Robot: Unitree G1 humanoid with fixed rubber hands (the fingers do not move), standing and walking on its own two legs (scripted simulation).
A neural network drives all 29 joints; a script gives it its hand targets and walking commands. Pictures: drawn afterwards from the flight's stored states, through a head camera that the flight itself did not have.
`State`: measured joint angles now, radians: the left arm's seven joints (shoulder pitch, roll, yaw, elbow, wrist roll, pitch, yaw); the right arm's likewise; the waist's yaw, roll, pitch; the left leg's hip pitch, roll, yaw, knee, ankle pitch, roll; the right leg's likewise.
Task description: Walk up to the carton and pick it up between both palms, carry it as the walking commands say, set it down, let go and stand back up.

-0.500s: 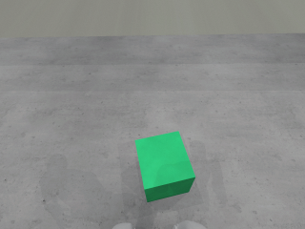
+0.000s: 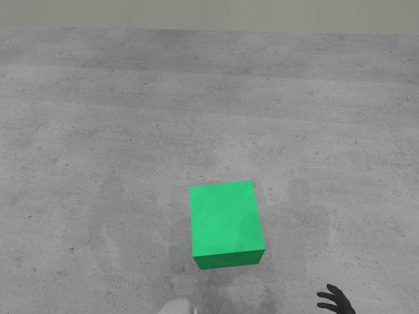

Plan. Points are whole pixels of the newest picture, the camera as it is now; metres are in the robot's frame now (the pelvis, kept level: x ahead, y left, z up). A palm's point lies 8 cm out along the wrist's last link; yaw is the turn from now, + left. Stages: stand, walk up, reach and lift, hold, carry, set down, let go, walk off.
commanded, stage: walk up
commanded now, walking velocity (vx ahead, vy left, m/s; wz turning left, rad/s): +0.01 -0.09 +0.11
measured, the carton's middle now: (225, 226) +0.46 +0.02 -0.63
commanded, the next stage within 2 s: none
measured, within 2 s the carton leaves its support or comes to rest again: neither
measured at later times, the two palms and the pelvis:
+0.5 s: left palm out of the picture +0.06 +0.24 -0.12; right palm out of the picture +0.05 -0.23 -0.15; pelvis +0.00 +0.00 +0.00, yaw +0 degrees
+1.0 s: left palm out of the picture +0.01 +0.27 -0.13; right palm out of the picture +0.04 -0.23 -0.13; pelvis -0.02 +0.01 +0.00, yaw +4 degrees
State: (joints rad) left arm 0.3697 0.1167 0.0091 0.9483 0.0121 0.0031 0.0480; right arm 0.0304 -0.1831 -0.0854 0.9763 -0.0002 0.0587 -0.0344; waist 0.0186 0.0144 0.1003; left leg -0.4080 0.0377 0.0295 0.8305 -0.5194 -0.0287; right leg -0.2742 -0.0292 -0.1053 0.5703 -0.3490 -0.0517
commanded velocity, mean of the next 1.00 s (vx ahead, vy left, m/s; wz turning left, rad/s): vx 0.01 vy -0.10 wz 0.10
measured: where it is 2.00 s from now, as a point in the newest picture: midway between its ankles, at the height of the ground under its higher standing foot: outside the picture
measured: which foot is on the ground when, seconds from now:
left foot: up 0.00-0.08, down 0.10-0.36, up 0.38-0.66, down 0.68-1.00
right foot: down 0.00-0.70, up 0.72-1.00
